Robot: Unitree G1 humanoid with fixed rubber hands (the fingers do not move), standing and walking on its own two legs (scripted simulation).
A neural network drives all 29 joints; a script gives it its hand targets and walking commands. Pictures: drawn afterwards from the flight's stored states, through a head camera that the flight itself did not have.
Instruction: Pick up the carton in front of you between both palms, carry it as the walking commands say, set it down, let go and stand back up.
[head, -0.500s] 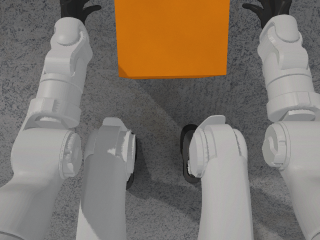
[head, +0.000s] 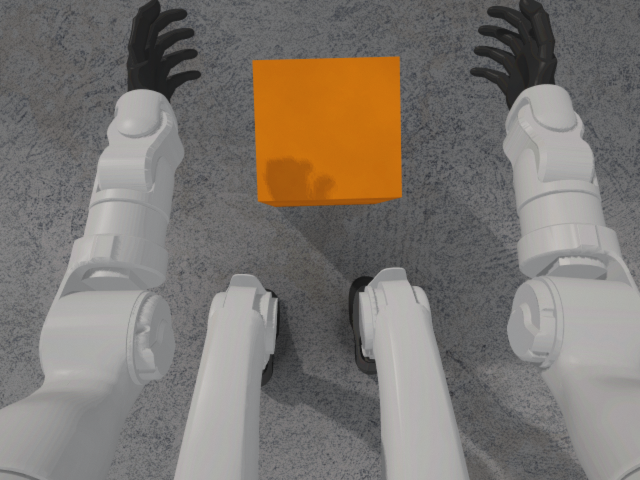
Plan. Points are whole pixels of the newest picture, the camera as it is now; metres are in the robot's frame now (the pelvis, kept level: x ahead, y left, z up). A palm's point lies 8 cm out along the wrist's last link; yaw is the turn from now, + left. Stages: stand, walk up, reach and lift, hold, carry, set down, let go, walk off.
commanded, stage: set down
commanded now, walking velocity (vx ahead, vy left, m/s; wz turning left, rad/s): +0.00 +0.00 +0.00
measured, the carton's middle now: (325, 146) +0.50 -0.03 -0.38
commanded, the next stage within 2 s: let go in 0.36 s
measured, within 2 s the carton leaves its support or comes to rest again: neither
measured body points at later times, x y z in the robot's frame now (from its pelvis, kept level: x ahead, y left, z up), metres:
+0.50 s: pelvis +0.03 -0.01 +0.14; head +0.32 -0.03 +0.49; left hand +0.52 +0.16 +0.03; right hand +0.51 -0.25 +0.03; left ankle +0.09 +0.12 -0.47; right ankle +0.10 -0.11 -0.47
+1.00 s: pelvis +0.11 +0.00 +0.24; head +0.24 -0.01 +0.67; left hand +0.37 +0.22 +0.15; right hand +0.35 -0.24 +0.15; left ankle +0.09 +0.12 -0.47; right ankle +0.10 -0.11 -0.47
